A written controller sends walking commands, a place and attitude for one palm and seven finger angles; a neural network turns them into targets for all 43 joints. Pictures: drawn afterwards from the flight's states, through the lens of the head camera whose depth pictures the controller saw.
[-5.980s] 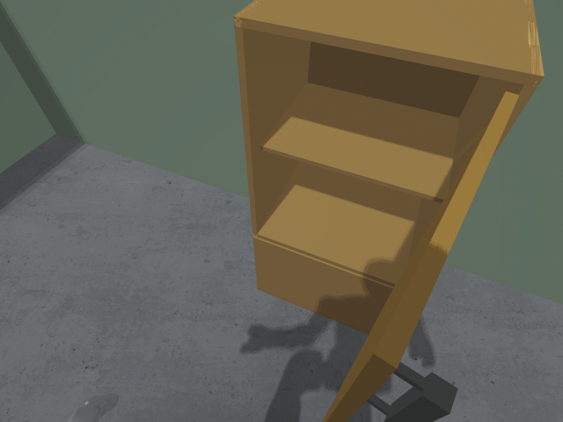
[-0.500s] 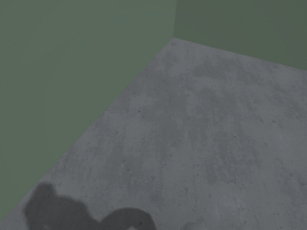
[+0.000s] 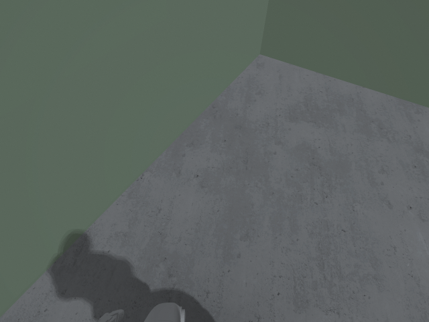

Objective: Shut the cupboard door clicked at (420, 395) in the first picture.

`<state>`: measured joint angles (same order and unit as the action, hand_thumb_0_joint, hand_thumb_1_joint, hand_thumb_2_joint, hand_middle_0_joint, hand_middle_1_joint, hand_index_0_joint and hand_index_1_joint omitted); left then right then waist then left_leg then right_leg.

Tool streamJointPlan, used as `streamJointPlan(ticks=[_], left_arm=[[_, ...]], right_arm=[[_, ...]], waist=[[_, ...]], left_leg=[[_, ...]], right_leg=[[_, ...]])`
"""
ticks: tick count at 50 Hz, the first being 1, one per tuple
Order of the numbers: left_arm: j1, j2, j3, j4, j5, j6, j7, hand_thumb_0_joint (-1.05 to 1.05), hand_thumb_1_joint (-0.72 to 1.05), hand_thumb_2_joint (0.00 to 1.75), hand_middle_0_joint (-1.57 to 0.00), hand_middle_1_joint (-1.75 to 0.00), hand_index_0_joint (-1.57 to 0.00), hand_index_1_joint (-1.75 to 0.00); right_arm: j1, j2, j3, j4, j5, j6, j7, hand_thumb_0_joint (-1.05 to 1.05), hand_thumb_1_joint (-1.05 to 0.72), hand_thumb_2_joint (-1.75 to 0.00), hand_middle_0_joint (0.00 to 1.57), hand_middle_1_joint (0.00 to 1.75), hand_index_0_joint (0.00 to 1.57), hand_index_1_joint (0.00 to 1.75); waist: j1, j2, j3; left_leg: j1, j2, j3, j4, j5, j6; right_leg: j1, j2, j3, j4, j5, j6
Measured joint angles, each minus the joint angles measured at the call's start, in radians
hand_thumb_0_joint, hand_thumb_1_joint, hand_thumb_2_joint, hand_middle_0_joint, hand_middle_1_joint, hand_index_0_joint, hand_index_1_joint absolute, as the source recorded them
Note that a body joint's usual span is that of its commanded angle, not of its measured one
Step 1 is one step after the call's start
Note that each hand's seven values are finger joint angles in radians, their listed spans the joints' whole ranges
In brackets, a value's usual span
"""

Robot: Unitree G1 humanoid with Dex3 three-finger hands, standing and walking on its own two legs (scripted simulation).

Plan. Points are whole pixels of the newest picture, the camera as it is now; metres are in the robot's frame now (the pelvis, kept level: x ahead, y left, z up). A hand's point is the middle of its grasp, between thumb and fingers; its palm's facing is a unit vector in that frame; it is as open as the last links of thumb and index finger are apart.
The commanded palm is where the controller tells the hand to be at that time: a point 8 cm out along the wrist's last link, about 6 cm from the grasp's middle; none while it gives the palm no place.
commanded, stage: turn to face it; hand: left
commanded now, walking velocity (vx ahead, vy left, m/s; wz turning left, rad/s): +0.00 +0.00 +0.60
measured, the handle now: out of the picture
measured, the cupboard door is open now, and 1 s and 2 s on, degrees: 100 100 100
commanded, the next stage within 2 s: none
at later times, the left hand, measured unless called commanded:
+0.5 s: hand out of the picture +0.13 +0.29 -0.17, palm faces +0.27 -0.94 -0.20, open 7.4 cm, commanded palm none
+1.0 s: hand out of the picture +0.06 +0.21 -0.14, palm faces +0.51 -0.80 -0.31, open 7.4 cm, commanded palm none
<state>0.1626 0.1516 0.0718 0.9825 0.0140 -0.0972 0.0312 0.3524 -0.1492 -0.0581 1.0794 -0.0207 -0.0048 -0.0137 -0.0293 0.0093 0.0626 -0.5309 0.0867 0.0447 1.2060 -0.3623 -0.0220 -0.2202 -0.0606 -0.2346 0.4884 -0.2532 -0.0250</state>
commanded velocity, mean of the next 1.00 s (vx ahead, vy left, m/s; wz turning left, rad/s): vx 0.00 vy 0.00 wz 0.60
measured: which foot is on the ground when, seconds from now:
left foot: up 0.00-0.20, down 0.22-0.84, up 0.86-1.00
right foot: down 0.00-0.22, up 0.24-0.82, down 0.84-1.00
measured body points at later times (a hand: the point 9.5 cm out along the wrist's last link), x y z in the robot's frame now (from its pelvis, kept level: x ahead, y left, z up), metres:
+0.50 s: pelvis +0.09 +0.07 +0.00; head +0.13 +0.10 +0.44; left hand +0.12 +0.34 -0.16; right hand +0.24 -0.15 -0.13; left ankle +0.16 +0.14 -0.74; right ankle +0.12 -0.11 -0.65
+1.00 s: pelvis +0.11 +0.00 +0.01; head +0.15 -0.02 +0.46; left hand +0.04 +0.25 -0.12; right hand +0.27 -0.22 -0.15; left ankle +0.05 +0.13 -0.64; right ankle +0.12 -0.10 -0.74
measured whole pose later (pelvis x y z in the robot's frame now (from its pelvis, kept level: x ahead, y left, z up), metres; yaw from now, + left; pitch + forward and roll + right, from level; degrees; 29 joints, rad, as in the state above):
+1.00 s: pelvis +0.11 +0.00 +0.01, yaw +31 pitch +1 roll +2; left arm 0.25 0.19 0.05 0.90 0.01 0.03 0.03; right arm 0.25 -0.26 -0.11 0.93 -0.03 0.08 0.02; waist -0.04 0.03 0.03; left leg -0.60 -0.05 -0.04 1.14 -0.33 -0.08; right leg -0.18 -0.06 -0.11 0.45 -0.30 -0.02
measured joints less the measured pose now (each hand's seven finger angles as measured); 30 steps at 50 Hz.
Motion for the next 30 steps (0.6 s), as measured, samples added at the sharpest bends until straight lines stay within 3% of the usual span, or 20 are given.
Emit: streamJointPlan(ticks=[6,10,11,12,14,17,23,30], left_arm=[[0.065,0.053,0.0,0.033,0.013,0.047,-0.006,-0.03,0.94,0.9,-0.2,-0.3,-0.2,-0.3],[0.105,0.072,0.003,0.027,0.014,0.072,-0.012,-0.01,0.92,0.9,-0.2,-0.3,-0.2,-0.3],[0.118,0.075,0.005,0.023,0.011,0.079,-0.014,-0.01,0.92,0.9,-0.2,-0.3,-0.2,-0.3],[0.117,0.082,0.007,0.021,0.004,0.09,-0.016,-0.01,0.92,0.9,-0.2,-0.3,-0.2,-0.3],[0.1,0.091,0.007,0.009,-0.001,0.117,-0.011,0.0,0.91,0.9,-0.2,-0.3,-0.2,-0.3],[0.07,0.086,0.008,-0.01,0.002,0.131,-0.011,0.01,0.91,0.9,-0.19,-0.3,-0.2,-0.3],[0.023,0.069,0.006,-0.066,0.006,0.133,-0.022,0.01,0.91,0.9,-0.2,-0.3,-0.2,-0.3],[0.012,0.071,0.013,-0.088,0.007,0.144,-0.017,0.01,0.9,0.9,-0.2,-0.3,-0.2,-0.3]], right_arm=[[-0.143,-0.041,-0.006,-0.091,-0.003,0.015,0.027,0.0,-0.91,-0.9,0.2,0.3,0.19,0.29],[-0.19,-0.054,-0.004,-0.137,-0.005,0.009,0.04,0.0,-0.91,-0.9,0.2,0.3,0.19,0.29],[-0.192,-0.061,-0.004,-0.151,-0.008,0.002,0.042,0.0,-0.91,-0.9,0.2,0.3,0.19,0.29],[-0.199,-0.061,-0.006,-0.161,-0.009,-0.006,0.041,0.0,-0.91,-0.9,0.2,0.3,0.19,0.29],[-0.217,-0.061,0.003,-0.17,-0.002,-0.01,0.034,0.0,-0.91,-0.9,0.2,0.3,0.19,0.29],[-0.222,-0.059,0.011,-0.181,-0.001,0.001,0.02,0.0,-0.91,-0.9,0.2,0.3,0.19,0.29],[-0.201,-0.049,0.017,-0.183,-0.001,0.017,0.016,0.0,-0.91,-0.9,0.2,0.3,0.2,0.3],[-0.157,-0.031,0.008,-0.177,-0.003,0.029,0.021,0.0,-0.9,-0.9,0.21,0.3,0.2,0.3]], waist=[[0.005,-0.001,0.002],[0.03,-0.028,0.009],[0.033,-0.034,0.004],[0.03,-0.047,0.007],[0.037,-0.061,0.022],[0.038,-0.053,0.025],[0.028,-0.027,0.01],[0.006,-0.009,-0.02]], left_leg=[[-0.052,0.037,0.052,-0.306,0.123,-0.03],[0.037,0.003,0.081,-0.486,0.161,-0.02],[0.068,-0.011,0.084,-0.53,0.199,0.008],[0.057,-0.029,0.083,-0.502,0.172,0.052],[0.049,-0.049,0.08,-0.458,0.112,0.104],[0.077,-0.069,0.067,-0.509,0.121,0.111],[0.13,-0.122,0.02,-0.665,0.204,0.129],[0.136,-0.159,-0.048,-0.731,0.248,0.125]], right_leg=[[0.079,-0.03,-0.047,-0.01,-0.056,0.041],[0.093,-0.075,-0.07,0.099,-0.153,0.085],[0.075,-0.095,-0.069,0.171,-0.189,0.092],[0.031,-0.108,-0.033,0.292,-0.25,0.098],[-0.078,-0.079,0.077,0.544,-0.334,0.099],[-0.204,-0.047,0.143,0.732,-0.273,0.105],[-0.31,-0.043,0.202,0.689,-0.112,0.116],[-0.279,-0.022,0.232,0.546,-0.108,0.122]])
